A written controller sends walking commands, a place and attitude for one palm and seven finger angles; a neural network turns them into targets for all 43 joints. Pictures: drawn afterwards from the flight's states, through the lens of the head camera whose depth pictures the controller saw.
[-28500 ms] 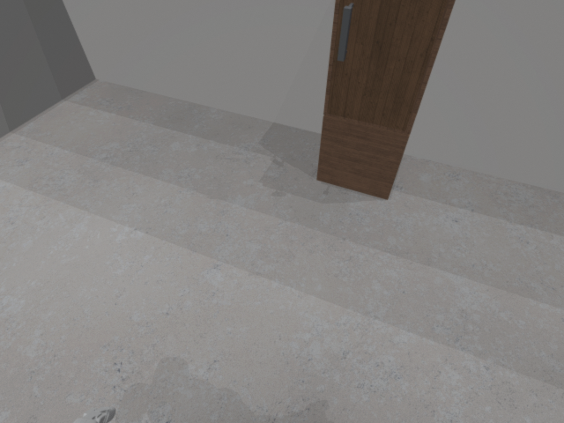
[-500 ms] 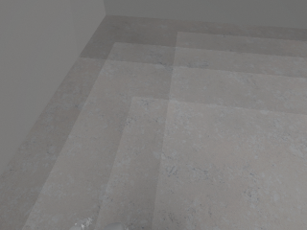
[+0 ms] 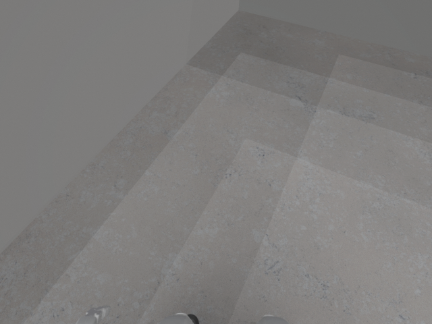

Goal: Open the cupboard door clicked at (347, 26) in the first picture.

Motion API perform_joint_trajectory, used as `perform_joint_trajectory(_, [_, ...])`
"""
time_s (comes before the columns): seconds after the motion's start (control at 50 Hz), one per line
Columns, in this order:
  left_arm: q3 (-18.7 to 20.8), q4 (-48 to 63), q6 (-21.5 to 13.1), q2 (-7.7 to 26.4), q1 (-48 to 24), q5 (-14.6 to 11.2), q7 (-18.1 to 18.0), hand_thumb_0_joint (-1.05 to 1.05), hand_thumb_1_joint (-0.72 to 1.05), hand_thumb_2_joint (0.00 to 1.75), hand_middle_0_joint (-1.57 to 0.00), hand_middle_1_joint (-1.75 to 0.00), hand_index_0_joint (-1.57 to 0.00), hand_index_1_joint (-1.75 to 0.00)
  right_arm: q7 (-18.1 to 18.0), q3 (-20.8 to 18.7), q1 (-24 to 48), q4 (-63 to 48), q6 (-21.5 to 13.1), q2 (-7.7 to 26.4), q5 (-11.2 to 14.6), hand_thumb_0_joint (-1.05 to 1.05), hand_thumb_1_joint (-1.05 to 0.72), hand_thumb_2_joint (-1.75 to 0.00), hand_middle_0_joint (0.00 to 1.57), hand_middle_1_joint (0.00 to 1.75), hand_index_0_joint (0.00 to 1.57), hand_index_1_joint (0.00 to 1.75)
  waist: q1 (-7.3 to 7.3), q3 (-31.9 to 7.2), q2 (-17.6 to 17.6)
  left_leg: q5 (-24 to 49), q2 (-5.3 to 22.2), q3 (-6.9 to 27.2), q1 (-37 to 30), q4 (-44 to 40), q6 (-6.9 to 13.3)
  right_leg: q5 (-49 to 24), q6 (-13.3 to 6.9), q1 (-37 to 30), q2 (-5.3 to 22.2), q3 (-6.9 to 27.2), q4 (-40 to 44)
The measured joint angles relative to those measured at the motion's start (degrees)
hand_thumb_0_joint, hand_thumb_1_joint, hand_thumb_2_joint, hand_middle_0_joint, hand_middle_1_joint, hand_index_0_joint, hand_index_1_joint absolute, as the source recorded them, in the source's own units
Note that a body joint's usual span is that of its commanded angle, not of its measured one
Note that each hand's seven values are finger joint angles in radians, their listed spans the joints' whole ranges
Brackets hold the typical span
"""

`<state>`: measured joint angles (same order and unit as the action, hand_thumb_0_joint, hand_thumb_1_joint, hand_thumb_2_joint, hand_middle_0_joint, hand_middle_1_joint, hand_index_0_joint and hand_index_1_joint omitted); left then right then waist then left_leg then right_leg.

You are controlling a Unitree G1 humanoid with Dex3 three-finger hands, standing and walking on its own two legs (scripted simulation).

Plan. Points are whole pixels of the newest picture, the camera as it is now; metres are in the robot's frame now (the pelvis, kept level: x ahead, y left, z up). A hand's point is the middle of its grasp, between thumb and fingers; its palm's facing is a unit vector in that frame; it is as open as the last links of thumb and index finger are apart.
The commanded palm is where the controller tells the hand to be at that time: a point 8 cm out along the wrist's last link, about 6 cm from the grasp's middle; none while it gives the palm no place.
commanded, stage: turn to face it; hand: left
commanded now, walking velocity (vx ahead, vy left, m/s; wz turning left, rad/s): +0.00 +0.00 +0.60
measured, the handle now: out of the picture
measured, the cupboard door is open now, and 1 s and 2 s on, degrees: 51 51 51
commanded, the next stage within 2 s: none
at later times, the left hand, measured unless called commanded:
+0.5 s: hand out of the picture -0.01 +0.17 -0.18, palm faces +0.37 -0.90 -0.25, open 7.4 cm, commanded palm none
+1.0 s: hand out of the picture +0.00 +0.10 -0.16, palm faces +0.61 -0.76 -0.24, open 7.4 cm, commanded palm none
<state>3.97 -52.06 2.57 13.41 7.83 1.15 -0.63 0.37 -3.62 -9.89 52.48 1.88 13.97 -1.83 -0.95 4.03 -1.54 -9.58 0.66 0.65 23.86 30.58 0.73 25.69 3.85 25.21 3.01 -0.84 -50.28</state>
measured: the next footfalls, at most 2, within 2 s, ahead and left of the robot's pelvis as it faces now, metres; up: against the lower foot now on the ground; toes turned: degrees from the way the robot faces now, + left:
right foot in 0.08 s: +0.05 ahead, -0.16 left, +0.00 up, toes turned +1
left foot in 0.42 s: +0.03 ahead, +0.08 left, +0.00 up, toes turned +24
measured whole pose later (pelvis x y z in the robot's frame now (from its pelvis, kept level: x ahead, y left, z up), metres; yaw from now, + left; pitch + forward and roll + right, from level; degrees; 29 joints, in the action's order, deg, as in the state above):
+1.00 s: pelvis +0.05 -0.09 +0.00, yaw +39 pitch +0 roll +2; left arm 1.7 -50.0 0.8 10.6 11.3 1.9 -1.1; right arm 2.1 -4.3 -7.7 53.2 4.9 13.8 -0.7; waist -0.7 6.5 1.4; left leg -26.5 1.3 -4.5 23.5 49.0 -3.5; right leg 18.0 0.4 13.5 8.3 -11.7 -31.8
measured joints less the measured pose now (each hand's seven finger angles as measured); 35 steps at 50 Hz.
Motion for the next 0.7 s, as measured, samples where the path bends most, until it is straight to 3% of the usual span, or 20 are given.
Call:
perform_joint_trajectory(0.06, [-0.3,1.1,-0.7,0.3,0.8,0.0,0.1,0.01,0.91,0.90,-0.20,-0.30,-0.19,-0.29,0.3,-0.6,0.0,-0.4,0.9,0.2,0.3,0.01,-0.91,-0.89,0.20,0.29,0.20,0.30,-0.04,-0.4,-0.8,-0.5,-0.5,2.8,0.9,1.5,-1.6,-4.1,-0.4,-5.5,-0.9,-0.8,12.7])
perform_joint_trajectory(0.08, [-0.3,1.6,-1.2,0.6,1.5,0.2,0.0,0.01,0.91,0.90,-0.20,-0.30,-0.19,-0.29,0.4,-0.8,-0.1,-0.6,1.3,0.1,0.6,0.01,-0.91,-0.89,0.20,0.29,0.20,0.30,0.25,-0.9,-0.2,-2.8,-1.1,3.0,2.0,3.5,-1.9,-4.9,-1.7,-7.1,-0.4,-0.6,17.0])
perform_joint_trajectory(0.14, [-1.0,1.5,-1.7,-0.8,2.4,0.6,-0.6,0.01,0.91,0.90,-0.20,-0.30,-0.19,-0.29,0.6,-1.7,1.1,0.0,2.4,1.3,0.6,0.01,-0.91,-0.89,0.20,0.29,0.20,0.30,0.61,0.1,-1.1,-15.6,-2.0,2.4,6.6,20.4,-2.6,-5.8,-3.6,-7.9,0.4,-2.9,15.5])
perform_joint_trajectory(0.2, [-1.5,1.1,-1.7,-1.7,4.0,0.6,-0.8,0.01,0.91,0.90,-0.20,-0.30,-0.19,-0.29,1.0,-1.8,2.4,0.1,2.9,1.6,0.7,0.01,-0.91,-0.89,0.20,0.29,0.20,0.30,0.50,0.9,-0.1,-16.0,-1.3,-0.7,8.3,31.8,-3.8,-6.5,-3.8,-10.6,2.0,-4.8,17.7])
perform_joint_trajectory(0.24, [-1.8,0.7,-1.7,-2.0,4.8,0.6,-0.8,0.01,0.90,0.90,-0.20,-0.30,-0.20,-0.29,1.3,-1.5,3.0,-0.1,2.9,1.4,0.8,0.01,-0.91,-0.89,0.20,0.29,0.20,0.30,0.43,1.3,1.1,-15.7,-0.5,-2.4,6.9,30.4,-4.3,-6.8,-3.9,-12.2,3.0,-6.3,19.2])
perform_joint_trajectory(0.36, [-2.0,0.3,-2.2,-2.1,6.4,0.7,-0.4,0.01,0.90,0.90,-0.20,-0.30,-0.20,-0.29,1.6,-0.4,5.6,-0.5,2.6,0.7,1.1,0.01,-0.91,-0.90,0.19,0.29,0.20,0.30,1.78,2.7,3.6,-15.3,0.1,-5.8,-1.1,13.6,-3.8,-4.8,-3.5,-13.7,5.3,-11.1,18.2])
perform_joint_trajectory(0.4, [-1.8,0.0,-2.2,-1.6,7.0,0.5,-0.1,0.01,0.90,0.89,-0.20,-0.30,-0.20,-0.30,1.6,0.0,6.2,-1.2,2.0,0.6,1.0,0.01,-0.91,-0.90,0.19,0.29,0.20,0.30,2.00,2.7,4.2,-11.0,-0.5,-6.8,-4.7,6.1,-3.0,-2.9,-3.0,-12.9,6.2,-12.6,15.1])
perform_joint_trajectory(0.42, [-1.7,0.0,-2.0,-1.5,7.6,0.3,0.0,0.01,0.90,0.89,-0.20,-0.30,-0.20,-0.30,1.7,0.2,6.3,-1.8,1.6,0.8,0.9,0.01,-0.91,-0.90,0.19,0.29,0.20,0.30,2.03,2.3,3.8,-6.1,-0.1,-6.9,-6.6,2.2,-1.5,-1.7,-2.6,-11.5,6.3,-13.2,11.7])
perform_joint_trajectory(0.46, [-1.4,-0.6,-0.7,-0.2,6.6,0.0,0.1,0.01,0.90,0.89,-0.20,-0.30,-0.20,-0.30,1.5,0.1,6.8,-2.3,0.5,0.3,0.8,0.01,-0.91,-0.90,0.20,0.29,0.20,0.30,1.84,2.9,4.9,-6.7,-0.8,-5.9,-5.1,4.5,0.9,4.1,-0.7,-6.6,6.2,-9.6,-0.1])
perform_joint_trajectory(0.5, [-0.9,-1.1,0.6,0.6,5.1,0.1,-0.4,0.01,0.90,0.89,-0.20,-0.30,-0.20,-0.29,1.0,0.5,6.2,-2.7,-0.1,-0.2,0.7,0.01,-0.91,-0.89,0.20,0.29,0.20,0.30,2.02,3.1,5.0,-7.9,-0.9,-4.5,-4.6,5.5,0.8,6.3,0.3,-2.0,4.3,-5.5,-9.4])
perform_joint_trajectory(0.54, [-0.5,-1.0,1.1,0.9,3.7,0.1,-0.3,0.01,0.90,0.89,-0.20,-0.30,-0.20,-0.29,0.4,0.6,5.2,-2.6,0.0,-0.4,0.6,0.01,-0.91,-0.89,0.20,0.29,0.20,0.30,2.02,2.8,4.3,-7.1,-0.8,-2.9,-4.9,4.0,0.1,4.2,0.8,1.0,3.1,-3.1,-13.1])
perform_joint_trajectory(0.6, [-0.1,0.3,1.0,1.0,2.3,0.0,0.1,0.01,0.91,0.90,-0.20,-0.30,-0.20,-0.29,0.3,0.6,3.9,-1.8,0.5,-0.4,0.4,0.01,-0.91,-0.89,0.20,0.29,0.20,0.30,1.93,2.2,2.9,-5.4,-0.6,-0.7,-5.5,1.6,-0.6,1.2,1.0,2.4,2.3,-1.2,-9.9])
perform_joint_trajectory(0.7, [-0.2,2.4,-0.1,0.9,1.0,0.0,0.4,0.01,0.91,0.90,-0.20,-0.30,-0.19,-0.29,0.5,0.1,2.0,-1.0,1.5,-0.3,0.2,0.01,-0.91,-0.89,0.20,0.29,0.21,0.30,0.90,1.4,0.5,-5.0,-0.3,3.1,-4.4,1.9,-2.3,-2.6,0.4,-2.4,0.4,-0.9,6.0])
